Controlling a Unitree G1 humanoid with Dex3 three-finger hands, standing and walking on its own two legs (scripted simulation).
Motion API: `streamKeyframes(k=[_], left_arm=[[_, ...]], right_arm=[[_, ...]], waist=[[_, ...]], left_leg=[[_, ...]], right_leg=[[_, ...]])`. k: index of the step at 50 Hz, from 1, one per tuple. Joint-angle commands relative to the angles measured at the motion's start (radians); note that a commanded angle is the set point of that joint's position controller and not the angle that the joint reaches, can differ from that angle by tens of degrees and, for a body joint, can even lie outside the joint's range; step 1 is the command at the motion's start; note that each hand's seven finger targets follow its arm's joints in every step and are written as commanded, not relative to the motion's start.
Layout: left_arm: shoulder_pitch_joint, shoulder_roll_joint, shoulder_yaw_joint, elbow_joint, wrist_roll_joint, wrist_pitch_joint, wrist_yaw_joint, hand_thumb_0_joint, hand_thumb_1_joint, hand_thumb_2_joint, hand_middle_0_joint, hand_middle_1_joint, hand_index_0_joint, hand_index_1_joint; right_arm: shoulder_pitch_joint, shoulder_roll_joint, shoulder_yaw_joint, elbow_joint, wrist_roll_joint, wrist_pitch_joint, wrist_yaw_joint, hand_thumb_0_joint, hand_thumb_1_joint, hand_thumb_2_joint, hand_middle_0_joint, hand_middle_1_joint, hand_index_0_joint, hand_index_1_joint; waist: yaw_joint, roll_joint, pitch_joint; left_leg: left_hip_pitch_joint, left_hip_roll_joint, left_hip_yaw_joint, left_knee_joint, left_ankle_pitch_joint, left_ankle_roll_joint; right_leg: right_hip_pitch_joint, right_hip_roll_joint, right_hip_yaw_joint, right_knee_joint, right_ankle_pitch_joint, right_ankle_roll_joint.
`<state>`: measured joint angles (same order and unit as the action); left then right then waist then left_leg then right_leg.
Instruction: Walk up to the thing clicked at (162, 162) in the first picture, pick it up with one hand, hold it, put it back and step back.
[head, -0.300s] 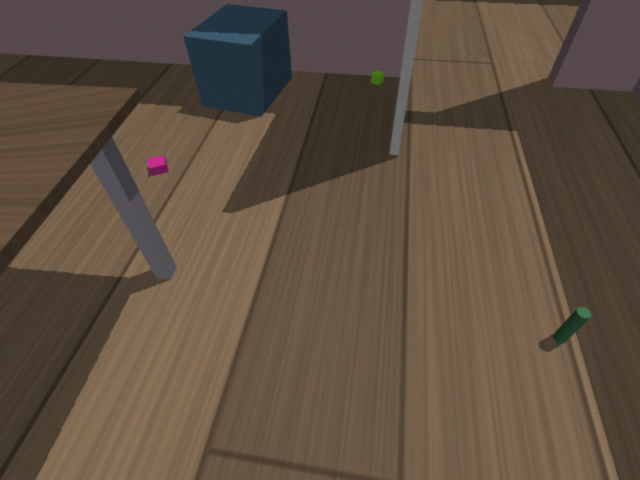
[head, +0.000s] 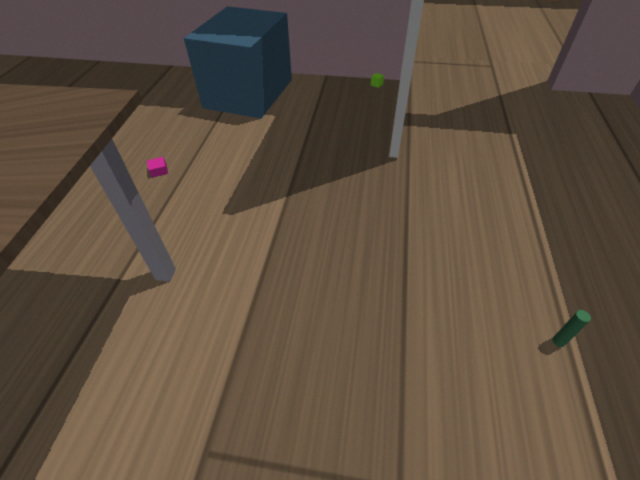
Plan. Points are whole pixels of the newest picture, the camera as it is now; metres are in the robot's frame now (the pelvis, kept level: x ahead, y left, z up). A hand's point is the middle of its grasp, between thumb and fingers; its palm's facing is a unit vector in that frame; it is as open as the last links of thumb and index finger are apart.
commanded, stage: stand
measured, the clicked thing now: (157, 167) +1.64 +0.85 -0.76
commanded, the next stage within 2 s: walk up in 0.82 s
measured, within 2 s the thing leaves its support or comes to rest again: neither
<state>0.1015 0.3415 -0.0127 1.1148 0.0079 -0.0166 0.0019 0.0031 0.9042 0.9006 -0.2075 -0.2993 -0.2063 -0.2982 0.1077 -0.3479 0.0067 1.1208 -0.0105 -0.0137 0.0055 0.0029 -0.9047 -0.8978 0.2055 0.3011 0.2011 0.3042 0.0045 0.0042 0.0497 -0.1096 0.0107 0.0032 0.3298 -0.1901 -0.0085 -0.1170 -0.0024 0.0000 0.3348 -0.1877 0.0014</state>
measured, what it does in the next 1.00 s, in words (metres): stands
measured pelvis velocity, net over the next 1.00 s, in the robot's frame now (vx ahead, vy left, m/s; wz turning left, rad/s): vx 0.00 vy -0.02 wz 0.24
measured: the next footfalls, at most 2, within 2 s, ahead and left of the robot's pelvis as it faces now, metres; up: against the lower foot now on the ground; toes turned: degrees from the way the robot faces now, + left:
left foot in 1.52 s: -0.03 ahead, +0.06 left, +0.00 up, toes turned +45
right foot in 1.86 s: +0.18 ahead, -0.07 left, +0.00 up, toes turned +57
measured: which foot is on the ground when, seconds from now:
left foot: down 0.00-1.00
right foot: down 0.00-1.00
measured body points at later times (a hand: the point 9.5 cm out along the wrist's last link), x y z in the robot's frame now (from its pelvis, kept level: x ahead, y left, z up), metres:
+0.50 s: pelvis +0.00 +0.00 +0.00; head +0.02 +0.01 +0.45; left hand +0.08 +0.30 -0.13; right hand +0.08 -0.29 -0.13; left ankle -0.01 +0.12 -0.75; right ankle +0.00 -0.12 -0.75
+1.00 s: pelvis +0.00 -0.02 +0.00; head +0.05 -0.01 +0.44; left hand +0.09 +0.32 -0.11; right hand +0.09 -0.32 -0.13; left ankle -0.01 +0.13 -0.75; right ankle -0.01 -0.14 -0.72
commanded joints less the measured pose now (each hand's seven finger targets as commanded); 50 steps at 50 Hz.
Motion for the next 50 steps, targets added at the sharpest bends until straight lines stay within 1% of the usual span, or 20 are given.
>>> streamKeyframes(k=[1, 4, 6, 13, 18, 21, 24, 25, 32, 40, 41, 42, 43, 44, 45, 46, 47, 48, 49, 50], left_arm=[[-0.031, 0.211, 0.045, -0.057, 0.000, -0.020, 0.009, 0.000, 0.900, 0.900, -0.200, -0.300, -0.200, -0.300], [-0.032, 0.212, 0.046, -0.056, 0.000, -0.018, 0.009, 0.000, 0.900, 0.900, -0.200, -0.300, -0.200, -0.300], [-0.032, 0.209, 0.046, -0.057, 0.001, -0.020, 0.009, 0.000, 0.900, 0.900, -0.200, -0.300, -0.200, -0.300], [-0.031, 0.213, 0.047, -0.053, 0.001, -0.018, 0.009, 0.000, 0.900, 0.900, -0.200, -0.300, -0.200, -0.300], [-0.032, 0.212, 0.047, -0.056, 0.001, -0.018, 0.009, 0.000, 0.900, 0.900, -0.200, -0.300, -0.200, -0.300], [-0.032, 0.213, 0.047, -0.054, 0.003, -0.018, 0.010, 0.000, 0.900, 0.900, -0.200, -0.300, -0.200, -0.300], [-0.023, 0.210, 0.044, -0.052, 0.000, -0.018, 0.009, 0.000, 0.900, 0.900, -0.200, -0.300, -0.200, -0.300], [-0.027, 0.214, 0.046, -0.056, 0.002, -0.019, 0.009, 0.000, 0.900, 0.900, -0.200, -0.300, -0.200, -0.300], [-0.019, 0.212, 0.045, -0.052, 0.000, -0.019, 0.010, 0.000, 0.900, 0.900, -0.200, -0.300, -0.200, -0.300], [-0.023, 0.216, 0.049, -0.052, 0.002, -0.013, 0.011, 0.000, 0.900, 0.900, -0.200, -0.300, -0.200, -0.300], [-0.139, 0.308, 0.124, -0.141, 0.001, 0.012, -0.004, 0.000, 0.900, 0.900, -0.200, -0.300, -0.200, -0.300], [-0.150, 0.287, 0.130, -0.173, 0.004, 0.030, -0.003, 0.000, 0.900, 0.900, -0.200, -0.300, -0.200, -0.300], [-0.113, 0.237, 0.122, -0.204, 0.003, 0.039, -0.005, 0.000, 0.900, 0.900, -0.200, -0.300, -0.200, -0.300], [-0.092, 0.210, 0.121, -0.223, 0.007, 0.045, -0.009, 0.000, 0.900, 0.900, -0.200, -0.300, -0.200, -0.300], [-0.060, 0.215, 0.127, -0.240, 0.009, 0.053, -0.013, 0.000, 0.900, 0.900, -0.200, -0.300, -0.200, -0.300], [-0.050, 0.214, 0.127, -0.253, 0.003, 0.051, -0.020, 0.000, 0.900, 0.900, -0.200, -0.300, -0.200, -0.300], [-0.068, 0.209, 0.126, -0.276, 0.003, 0.047, -0.025, 0.000, 0.900, 0.900, -0.200, -0.300, -0.200, -0.300], [-0.095, 0.206, 0.126, -0.301, 0.003, 0.044, -0.028, 0.000, 0.900, 0.900, -0.200, -0.300, -0.200, -0.300], [-0.108, 0.193, 0.124, -0.323, 0.007, 0.039, -0.031, 0.000, 0.900, 0.900, -0.200, -0.300, -0.200, -0.300], [-0.099, 0.184, 0.126, -0.334, 0.010, 0.037, -0.029, 0.000, 0.900, 0.900, -0.200, -0.300, -0.200, -0.300]], right_arm=[[-0.034, -0.206, -0.044, -0.063, 0.001, -0.021, -0.015, 0.000, -0.900, -0.900, 0.200, 0.300, 0.200, 0.300], [-0.032, -0.205, -0.044, -0.061, 0.002, -0.021, -0.015, 0.000, -0.900, -0.900, 0.200, 0.300, 0.200, 0.300], [-0.040, -0.207, -0.044, -0.064, 0.002, -0.022, -0.014, 0.000, -0.900, -0.900, 0.200, 0.300, 0.200, 0.300], [-0.026, -0.204, -0.043, -0.062, 0.001, -0.018, -0.014, 0.000, -0.900, -0.900, 0.200, 0.300, 0.200, 0.300], [-0.030, -0.207, -0.045, -0.061, 0.000, -0.021, -0.014, 0.000, -0.900, -0.900, 0.200, 0.300, 0.200, 0.300], [-0.029, -0.206, -0.045, -0.062, 0.001, -0.021, -0.015, 0.000, -0.900, -0.900, 0.200, 0.300, 0.200, 0.300], [-0.030, -0.210, -0.045, -0.058, 0.002, -0.020, -0.014, 0.000, -0.900, -0.900, 0.200, 0.300, 0.200, 0.300], [-0.028, -0.206, -0.045, -0.060, 0.000, -0.021, -0.015, 0.000, -0.900, -0.900, 0.200, 0.300, 0.200, 0.300], [-0.026, -0.209, -0.045, -0.057, 0.002, -0.020, -0.016, 0.000, -0.900, -0.900, 0.200, 0.300, 0.200, 0.300], [-0.031, -0.212, -0.047, -0.060, 0.001, -0.021, -0.018, 0.000, -0.900, -0.900, 0.200, 0.300, 0.200, 0.300], [0.081, -0.288, -0.087, -0.116, 0.010, -0.002, -0.013, 0.000, -0.900, -0.900, 0.200, 0.300, 0.200, 0.300], [0.130, -0.311, -0.104, -0.116, 0.006, 0.001, -0.020, 0.000, -0.900, -0.900, 0.200, 0.300, 0.200, 0.300], [0.145, -0.354, -0.125, -0.139, -0.001, 0.000, -0.022, 0.000, -0.900, -0.900, 0.200, 0.300, 0.200, 0.300], [0.143, -0.362, -0.142, -0.173, -0.006, -0.001, -0.028, 0.000, -0.900, -0.900, 0.200, 0.300, 0.200, 0.300], [0.108, -0.342, -0.151, -0.203, -0.009, -0.004, -0.041, 0.000, -0.900, -0.900, 0.200, 0.300, 0.200, 0.300], [0.083, -0.318, -0.145, -0.227, -0.012, -0.004, -0.047, 0.000, -0.900, -0.900, 0.200, 0.300, 0.200, 0.300], [0.076, -0.306, -0.145, -0.246, -0.017, -0.005, -0.049, 0.000, -0.900, -0.900, 0.200, 0.300, 0.200, 0.300], [0.086, -0.294, -0.144, -0.261, -0.020, -0.004, -0.049, 0.000, -0.900, -0.900, 0.200, 0.300, 0.200, 0.300], [0.101, -0.296, -0.145, -0.278, -0.024, 0.000, -0.045, 0.000, -0.900, -0.900, 0.200, 0.300, 0.200, 0.300], [0.095, -0.294, -0.146, -0.295, -0.029, 0.004, -0.041, 0.000, -0.900, -0.900, 0.200, 0.300, 0.200, 0.300]], waist=[[-0.002, 0.002, -0.087], [-0.002, 0.004, -0.073], [0.001, 0.002, -0.082], [-0.006, -0.003, -0.063], [-0.002, 0.002, -0.074], [-0.005, -0.002, -0.084], [-0.001, -0.006, -0.074], [-0.004, -0.008, -0.087], [-0.003, 0.000, -0.092], [-0.002, -0.002, -0.096], [-0.022, -0.031, 0.015], [-0.038, 0.023, 0.026], [-0.036, 0.131, -0.011], [-0.028, 0.175, -0.056], [0.006, 0.155, -0.099], [0.020, 0.137, -0.128], [0.025, 0.130, -0.131], [0.015, 0.121, -0.132], [0.005, 0.140, -0.136], [0.012, 0.144, -0.126]], left_leg=[[0.019, 0.119, -0.086, -0.035, 0.181, 0.038], [0.014, 0.120, -0.088, -0.045, 0.158, 0.034], [0.020, 0.123, -0.090, -0.038, 0.178, 0.038], [0.002, 0.118, -0.093, -0.056, 0.119, 0.035], [0.002, 0.118, -0.096, -0.055, 0.128, 0.033], [0.009, 0.120, -0.097, -0.050, 0.156, 0.034], [0.014, 0.118, -0.100, -0.051, 0.146, 0.033], [0.017, 0.119, -0.095, -0.045, 0.163, 0.034], [0.022, 0.120, -0.097, -0.041, 0.208, 0.035], [0.031, 0.122, -0.099, -0.046, 0.224, 0.034], [-0.169, 0.112, -0.292, -0.008, 0.461, 0.086], [-0.122, 0.169, -0.389, -0.039, 0.490, 0.125], [0.012, 0.247, -0.524, -0.059, 0.559, 0.211], [0.074, 0.281, -0.609, -0.064, 0.558, 0.268], [0.089, 0.269, -0.576, -0.047, 0.449, 0.256], [0.119, 0.226, -0.504, -0.020, 0.434, 0.230], [0.088, 0.191, -0.469, -0.005, 0.403, 0.199], [0.082, 0.163, -0.466, 0.011, 0.393, 0.176], [0.045, 0.151, -0.493, 0.026, 0.411, 0.178], [-0.015, 0.143, -0.514, 0.038, 0.409, 0.175]], right_leg=[[0.019, -0.126, 0.089, -0.047, 0.194, -0.028], [0.014, -0.124, 0.089, -0.050, 0.164, -0.027], [0.022, -0.128, 0.090, -0.053, 0.181, -0.026], [0.014, -0.124, 0.086, -0.063, 0.126, -0.025], [0.018, -0.125, 0.087, -0.061, 0.123, -0.025], [0.033, -0.129, 0.085, -0.053, 0.154, -0.025], [0.017, -0.125, 0.083, -0.061, 0.133, -0.024], [0.026, -0.131, 0.086, -0.056, 0.156, -0.026], [0.046, -0.134, 0.081, -0.048, 0.195, -0.025], [0.053, -0.133, 0.073, -0.046, 0.193, -0.026], [0.065, -0.046, -0.038, 0.159, 0.077, -0.015], [-0.039, -0.005, -0.026, 0.225, -0.083, -0.020], [-0.191, 0.036, -0.015, 0.323, -0.229, -0.005], [-0.271, 0.048, 0.055, 0.471, -0.387, 0.002], [-0.286, 0.003, 0.124, 0.549, -0.359, -0.011], [-0.304, -0.011, 0.121, 0.530, -0.332, -0.018], [-0.280, -0.024, 0.127, 0.495, -0.305, -0.026], [-0.254, -0.011, 0.126, 0.420, -0.283, -0.033], [-0.205, 0.014, 0.108, 0.356, -0.286, -0.034], [-0.142, 0.031, 0.107, 0.293, -0.280, -0.036]])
